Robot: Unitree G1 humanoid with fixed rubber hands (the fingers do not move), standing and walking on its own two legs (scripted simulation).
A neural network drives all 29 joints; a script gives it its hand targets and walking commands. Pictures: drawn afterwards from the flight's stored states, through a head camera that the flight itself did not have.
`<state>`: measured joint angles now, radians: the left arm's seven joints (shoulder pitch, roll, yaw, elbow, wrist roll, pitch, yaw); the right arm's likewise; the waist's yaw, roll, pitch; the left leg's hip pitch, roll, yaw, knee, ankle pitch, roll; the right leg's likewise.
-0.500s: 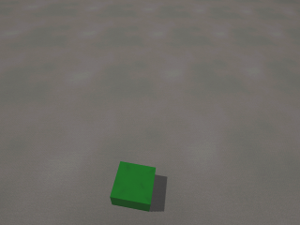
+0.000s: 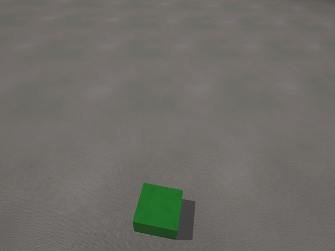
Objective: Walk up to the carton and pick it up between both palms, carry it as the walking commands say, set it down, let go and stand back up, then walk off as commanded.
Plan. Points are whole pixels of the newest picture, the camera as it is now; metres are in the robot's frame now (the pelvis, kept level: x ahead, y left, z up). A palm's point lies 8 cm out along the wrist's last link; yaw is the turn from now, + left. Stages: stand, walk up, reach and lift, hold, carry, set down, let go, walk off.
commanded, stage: walk up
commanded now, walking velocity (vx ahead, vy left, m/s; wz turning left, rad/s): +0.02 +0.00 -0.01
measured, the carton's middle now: (159, 210) +0.51 +0.02 -0.70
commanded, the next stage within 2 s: none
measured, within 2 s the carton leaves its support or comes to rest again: neither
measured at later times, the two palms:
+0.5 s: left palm out of the picture -0.04 +0.21 -0.14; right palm out of the picture -0.03 -0.21 -0.14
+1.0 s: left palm out of the picture +0.00 +0.34 -0.14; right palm out of the picture +0.02 -0.16 -0.13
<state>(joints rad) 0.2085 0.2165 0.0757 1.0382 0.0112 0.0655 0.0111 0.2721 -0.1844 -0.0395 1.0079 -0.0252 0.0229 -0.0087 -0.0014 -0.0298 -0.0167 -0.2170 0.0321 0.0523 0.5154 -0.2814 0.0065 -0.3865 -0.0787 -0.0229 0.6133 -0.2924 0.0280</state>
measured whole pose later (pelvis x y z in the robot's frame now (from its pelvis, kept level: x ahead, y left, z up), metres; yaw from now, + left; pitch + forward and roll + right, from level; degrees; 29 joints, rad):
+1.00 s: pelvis +0.03 +0.09 +0.00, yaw -4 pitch +0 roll +0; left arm 0.37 0.22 0.09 1.08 0.04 0.02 0.02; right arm 0.34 -0.20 -0.06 1.01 -0.04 -0.03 0.00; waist 0.02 -0.04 -0.01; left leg -0.22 0.02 0.16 0.50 -0.29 0.04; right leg -0.41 -0.11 0.02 0.92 -0.43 0.02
